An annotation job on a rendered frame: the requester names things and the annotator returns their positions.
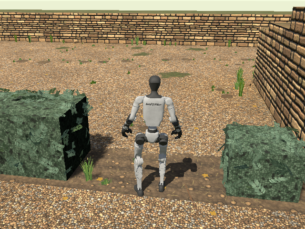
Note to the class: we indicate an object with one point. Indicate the robot right hand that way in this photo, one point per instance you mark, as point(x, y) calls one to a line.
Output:
point(175, 132)

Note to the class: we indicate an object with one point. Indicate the humanoid robot head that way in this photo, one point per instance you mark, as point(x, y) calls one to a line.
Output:
point(154, 83)

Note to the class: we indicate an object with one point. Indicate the robot left upper arm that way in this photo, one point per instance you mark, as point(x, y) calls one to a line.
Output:
point(135, 107)

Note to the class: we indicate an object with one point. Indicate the robot left hand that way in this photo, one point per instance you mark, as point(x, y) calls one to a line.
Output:
point(123, 132)

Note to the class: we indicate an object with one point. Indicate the robot right forearm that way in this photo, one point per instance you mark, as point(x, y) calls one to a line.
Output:
point(176, 125)

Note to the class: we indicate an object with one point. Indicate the robot right upper arm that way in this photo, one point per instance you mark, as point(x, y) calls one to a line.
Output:
point(171, 109)

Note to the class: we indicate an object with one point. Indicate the right robot thigh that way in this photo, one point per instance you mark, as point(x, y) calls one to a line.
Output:
point(163, 142)

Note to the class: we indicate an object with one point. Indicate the robot left forearm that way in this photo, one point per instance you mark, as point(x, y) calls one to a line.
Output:
point(127, 123)

